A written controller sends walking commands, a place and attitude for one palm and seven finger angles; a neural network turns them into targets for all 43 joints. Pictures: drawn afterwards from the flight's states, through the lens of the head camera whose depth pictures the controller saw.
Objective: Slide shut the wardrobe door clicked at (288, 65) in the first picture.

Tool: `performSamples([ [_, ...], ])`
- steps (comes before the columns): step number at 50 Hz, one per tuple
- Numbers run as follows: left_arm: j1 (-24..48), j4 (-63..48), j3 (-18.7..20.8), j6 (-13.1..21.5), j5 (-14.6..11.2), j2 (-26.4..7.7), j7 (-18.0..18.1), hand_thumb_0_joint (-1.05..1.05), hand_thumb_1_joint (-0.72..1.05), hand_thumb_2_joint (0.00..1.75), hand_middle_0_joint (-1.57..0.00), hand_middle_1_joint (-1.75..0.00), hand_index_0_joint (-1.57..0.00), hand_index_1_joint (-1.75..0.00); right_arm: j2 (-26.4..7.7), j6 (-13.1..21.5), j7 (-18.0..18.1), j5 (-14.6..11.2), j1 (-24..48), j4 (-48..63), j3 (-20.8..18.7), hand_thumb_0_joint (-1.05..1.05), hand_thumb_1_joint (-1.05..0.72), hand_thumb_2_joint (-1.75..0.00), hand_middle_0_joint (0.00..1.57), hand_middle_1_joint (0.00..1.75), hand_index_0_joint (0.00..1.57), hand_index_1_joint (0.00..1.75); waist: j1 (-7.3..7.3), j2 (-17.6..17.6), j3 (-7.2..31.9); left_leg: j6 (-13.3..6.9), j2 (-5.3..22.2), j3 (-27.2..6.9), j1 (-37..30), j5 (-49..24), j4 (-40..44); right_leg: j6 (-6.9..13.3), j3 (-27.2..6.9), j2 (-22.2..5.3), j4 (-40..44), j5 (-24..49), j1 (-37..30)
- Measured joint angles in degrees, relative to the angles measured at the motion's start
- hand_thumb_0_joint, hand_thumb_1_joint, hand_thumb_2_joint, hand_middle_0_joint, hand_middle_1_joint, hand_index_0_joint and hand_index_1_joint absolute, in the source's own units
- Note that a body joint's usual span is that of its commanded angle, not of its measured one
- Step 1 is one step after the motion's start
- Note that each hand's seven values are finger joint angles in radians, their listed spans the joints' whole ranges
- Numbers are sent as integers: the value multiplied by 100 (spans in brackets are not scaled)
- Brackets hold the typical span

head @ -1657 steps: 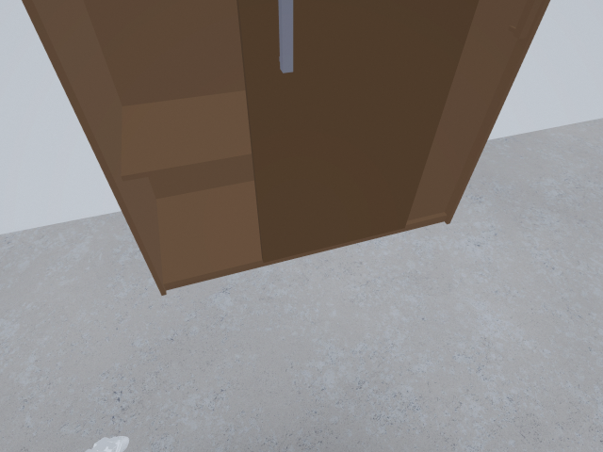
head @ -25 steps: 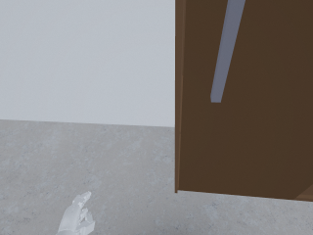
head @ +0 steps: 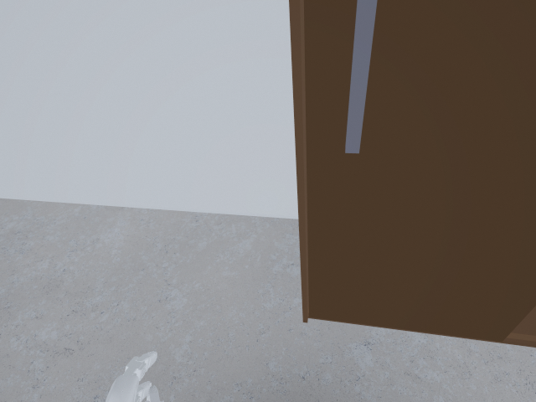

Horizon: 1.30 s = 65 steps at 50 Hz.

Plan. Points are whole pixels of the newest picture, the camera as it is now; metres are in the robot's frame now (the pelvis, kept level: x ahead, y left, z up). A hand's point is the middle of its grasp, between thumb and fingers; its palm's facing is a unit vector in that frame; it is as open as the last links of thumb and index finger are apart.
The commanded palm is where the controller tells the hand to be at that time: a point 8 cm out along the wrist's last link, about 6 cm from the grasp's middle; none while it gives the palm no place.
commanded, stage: stop stepping back and stand still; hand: right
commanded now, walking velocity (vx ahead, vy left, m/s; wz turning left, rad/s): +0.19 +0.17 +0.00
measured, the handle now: (359, 72) +0.58 -0.14 +0.25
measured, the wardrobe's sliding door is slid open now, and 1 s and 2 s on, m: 0.00 0.00 0.00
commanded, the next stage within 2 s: let the arm hang, fingers relaxed in 1.28 s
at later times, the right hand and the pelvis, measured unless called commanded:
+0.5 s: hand out of the picture +0.13 -0.30 +0.19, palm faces +0.43 +0.84 -0.32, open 7.5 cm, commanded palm +0.07 -0.34 +0.19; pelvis -0.07 -0.04 +0.01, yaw +0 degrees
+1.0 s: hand out of the picture +0.13 -0.31 +0.19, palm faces +0.45 +0.76 -0.47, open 7.5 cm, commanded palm +0.07 -0.35 +0.19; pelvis -0.05 -0.05 +0.01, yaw -3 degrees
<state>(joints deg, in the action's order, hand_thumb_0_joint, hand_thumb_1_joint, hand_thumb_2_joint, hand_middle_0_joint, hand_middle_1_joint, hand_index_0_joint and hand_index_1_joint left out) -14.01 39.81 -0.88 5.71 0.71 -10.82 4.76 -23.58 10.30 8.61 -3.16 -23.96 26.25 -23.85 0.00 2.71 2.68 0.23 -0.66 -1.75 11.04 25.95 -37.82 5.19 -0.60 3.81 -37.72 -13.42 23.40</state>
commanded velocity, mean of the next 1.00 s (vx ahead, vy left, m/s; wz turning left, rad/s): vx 0.08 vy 0.06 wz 0.00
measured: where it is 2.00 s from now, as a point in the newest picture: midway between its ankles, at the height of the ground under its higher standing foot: outside the picture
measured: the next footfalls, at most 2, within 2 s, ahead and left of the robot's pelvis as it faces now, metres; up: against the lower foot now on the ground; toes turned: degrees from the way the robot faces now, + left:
left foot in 0.20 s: +0.00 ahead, +0.10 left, +0.00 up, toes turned +4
right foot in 0.36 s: +0.02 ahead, -0.17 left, +0.00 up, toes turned -4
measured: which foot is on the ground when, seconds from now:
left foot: up 0.00-0.18, down 0.20-0.34, up 0.36-0.60, down 0.62-1.00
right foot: down 0.00-0.18, up 0.20-0.34, down 0.36-1.00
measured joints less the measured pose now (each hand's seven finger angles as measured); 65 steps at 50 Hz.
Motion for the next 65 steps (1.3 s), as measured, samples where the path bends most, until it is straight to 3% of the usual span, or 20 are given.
performSamples([
  [3, -49, -37, -44, 84, 59, 162, -115, 1, 90, 90, -20, -30, -20, -30, 73, -107, 30, 3, 38, -106, -61, 2, -89, -90, 21, 30, 21, 30, 136, 118, -135, -114, -234, -62, 356, 55, -516, -253, 33, 10, 950, 559, -426],
  [7, -334, -361, -101, 120, 104, 179, -250, 1, 90, 90, -20, -30, -20, -30, 0, -11, -43, 104, -719, 364, 97, 2, -89, -90, 21, 30, 20, 30, 262, -53, -44, -236, -471, 513, 134, -3, 438, -326, -11, -89, 1743, 494, -680],
  [9, -408, -506, -88, 54, 123, 151, -250, 1, 90, 90, -20, -30, -20, -30, -232, 38, -86, 145, -1064, 596, 81, 2, -89, -90, 21, 30, 21, 30, 223, 5, 20, -407, -407, 610, -187, -6, 1196, -436, 125, 0, 1472, 34, -440],
  [11, -302, -531, -30, -56, 110, 39, -244, 1, 90, 90, -21, -30, -20, -30, -392, 74, -141, 130, -1128, 739, -14, 2, -89, -90, 21, 30, 21, 30, 55, 39, -38, -592, -265, 508, -99, -738, 1441, -524, 245, 25, -2, -433, 252],
  [14, -151, -197, 74, -234, 75, -76, -216, 1, 90, 90, -21, -30, -20, -30, -324, 99, -135, 145, -752, 527, -40, 2, -88, -90, 22, 30, 21, 30, -118, -34, -70, -396, -154, 672, 180, -1055, 803, -478, 150, -293, -1582, -753, 594],
  [17, -166, -107, 70, -252, 43, -167, -109, 1, 90, 90, -21, -30, -20, -30, -11, 3, 17, 167, -259, 260, -32, 2, -88, -90, 22, 30, 21, 30, -192, 17, 70, -311, 106, 847, 474, -245, 68, -363, 68, -650, -702, -1053, -67],
  [19, -34, -180, 122, -128, 43, -226, -56, 1, 90, 90, -20, -30, -20, -30, 197, -42, 120, 163, 144, 142, -11, 2, -89, -90, 22, 30, 21, 30, -41, -90, -93, -244, 81, 644, 911, 362, -1079, -325, -96, -622, -416, -507, -90],
  [21, 96, -148, 117, -51, 48, -16, -119, 1, 90, 90, -20, -30, -20, -30, 172, -34, 101, 163, 302, 27, -43, 2, -89, -90, 21, 30, 21, 30, 95, 50, -271, -197, -29, 278, 1278, 287, -2187, -330, -73, -483, -394, -223, -139],
  [23, 68, -163, 19, -16, 55, 219, -244, 1, 91, 90, -20, -30, -20, -30, 69, -58, 44, 144, 86, 166, -49, 2, -89, -90, 21, 30, 20, 30, 217, 137, -265, -172, -120, 276, 1439, 76, -2528, -345, -115, -457, -13, 2, -287],
  [29, -344, -418, -193, -115, 124, 473, -336, 1, 90, 90, -20, -30, -20, -30, -201, 42, -32, 196, -945, 704, 51, 2, -89, -90, 21, 30, 21, 30, 151, -162, 31, -319, -322, 904, 322, 215, 4, -432, -199, -686, 712, -66, -405],
  [31, -365, -527, -206, -165, 94, 434, -298, 1, 90, 90, -21, -30, -20, -30, -410, 2, -26, 172, -971, 740, -87, 2, -89, -90, 22, 30, 21, 30, 27, -22, 86, -564, -167, 616, -98, -86, 1042, -434, -27, -521, 58, -552, 34],
  [32, -261, -467, -186, -192, 81, 336, -276, 1, 90, 90, -21, -30, -21, -30, -369, -4, -34, 151, -851, 683, -96, 2, -89, -90, 22, 30, 21, 30, -80, -96, 9, -549, -142, 610, -4, -832, 1059, -464, -26, -543, -577, -657, 278],
  [34, -102, -182, -117, -209, 55, 163, -237, 1, 90, 90, -21, -30, -21, -30, -200, -26, -26, 118, -553, 479, -35, 2, -88, -90, 22, 30, 21, 30, -179, -251, -90, -356, -135, 674, 65, -1026, 770, -489, -62, -597, -1339, -744, 449],
  [36, -65, -15, -69, -216, 16, 67, -185, 1, 90, 90, -21, -30, -21, -30, -11, -32, 23, 99, -365, 292, -29, 2, -88, -90, 22, 30, 21, 30, -241, -200, -57, -228, -38, 640, 63, -804, 626, -453, 50, -630, -1099, -675, 229],
  [40, 7, -92, 65, -64, -14, -138, -46, 1, 90, 90, -21, -30, -21, -30, 295, -7, 108, 106, -146, 145, 34, 2, -89, -90, 21, 30, 21, 30, -122, -182, -152, -22, 161, 649, 177, -413, 87, -396, 112, -594, 45, -162, -373],
  [43, 159, -145, 72, 53, 11, -5, -41, 1, 91, 90, -20, -30, -20, -30, 229, 34, 61, 134, -171, 23, 26, 2, -89, -90, 21, 30, 21, 30, -17, 33, -283, -15, 147, 326, 246, -219, -61, -454, 211, -437, 236, -130, -515],
  [48, 132, -435, -24, 215, 18, 113, -170, 1, 91, 90, -20, -30, -20, -30, -11, 210, -13, 210, -592, 293, -12, 2, -89, -90, 21, 30, 21, 30, 119, -105, -374, -149, -61, 424, 16, -875, 759, -532, 64, -509, 601, 46, -587],
  [52, 79, -447, 9, 126, -54, 33, -233, 1, 90, 90, -20, -30, -20, -30, -45, 351, -31, 125, -956, 436, -25, 2, -89, -90, 22, 30, 21, 30, 34, -271, -298, -206, -164, 416, -5, -826, 914, -521, 20, -590, 467, -53, -488],
  [57, 136, -310, 73, -1, -81, -72, -127, 1, 90, 90, -20, -30, -20, -30, 38, 263, -1, 106, -780, 42, 9, 2, -88, -90, 22, 30, 21, 30, -62, -239, -343, -106, -11, 324, -102, -713, 865, -510, 129, -452, 710, -84, -739],
  [65, 323, -493, 73, 0, -96, -58, -112, 1, 91, 90, -20, -30, -20, -30, 101, 161, -5, 94, -660, 11, 126, 2, -89, -90, 22, 30, 21, 30, 3, -210, -398, -73, -12, 309, -178, -832, 1092, -475, 145, -452, 837, -27, -775],
])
